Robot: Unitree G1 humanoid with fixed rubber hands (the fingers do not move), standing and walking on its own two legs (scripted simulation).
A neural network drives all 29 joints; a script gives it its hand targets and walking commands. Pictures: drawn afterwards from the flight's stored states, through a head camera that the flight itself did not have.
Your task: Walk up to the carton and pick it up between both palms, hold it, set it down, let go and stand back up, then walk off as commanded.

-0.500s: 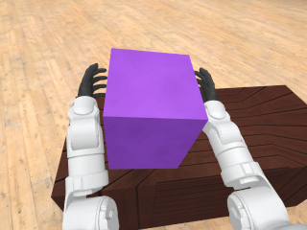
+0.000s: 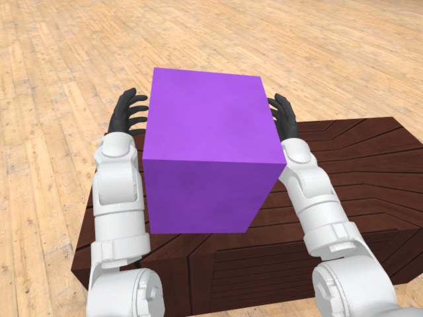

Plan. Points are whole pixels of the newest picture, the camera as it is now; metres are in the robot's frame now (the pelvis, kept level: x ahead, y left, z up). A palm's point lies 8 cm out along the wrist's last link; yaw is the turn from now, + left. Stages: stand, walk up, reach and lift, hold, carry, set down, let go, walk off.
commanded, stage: hold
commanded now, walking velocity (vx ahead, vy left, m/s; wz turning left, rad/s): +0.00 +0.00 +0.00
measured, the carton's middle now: (203, 157) +0.38 +0.02 +0.12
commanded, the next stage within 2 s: set down in 0.84 s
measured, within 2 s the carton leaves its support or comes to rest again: neither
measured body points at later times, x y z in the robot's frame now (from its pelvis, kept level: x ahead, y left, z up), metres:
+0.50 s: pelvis +0.00 +0.00 +0.00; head -0.03 +0.03 +0.45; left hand +0.37 +0.16 +0.19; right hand +0.38 -0.14 +0.18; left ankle +0.07 +0.12 -0.75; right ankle -0.03 -0.11 -0.75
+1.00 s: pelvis +0.01 +0.00 +0.00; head -0.04 +0.03 +0.45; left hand +0.38 +0.15 +0.20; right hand +0.38 -0.14 +0.19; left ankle +0.07 +0.12 -0.75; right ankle -0.03 -0.11 -0.75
